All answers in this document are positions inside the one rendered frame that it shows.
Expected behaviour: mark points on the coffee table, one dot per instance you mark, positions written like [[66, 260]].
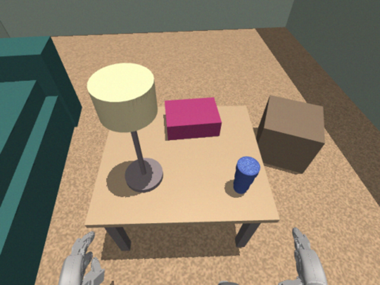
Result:
[[197, 185]]

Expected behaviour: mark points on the sofa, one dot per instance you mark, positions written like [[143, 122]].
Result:
[[39, 109]]

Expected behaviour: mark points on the left robot hand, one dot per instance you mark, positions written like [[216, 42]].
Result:
[[74, 266]]

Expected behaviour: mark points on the right robot hand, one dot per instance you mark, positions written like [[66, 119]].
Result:
[[308, 265]]

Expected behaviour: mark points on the desk lamp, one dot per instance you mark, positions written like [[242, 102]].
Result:
[[124, 97]]

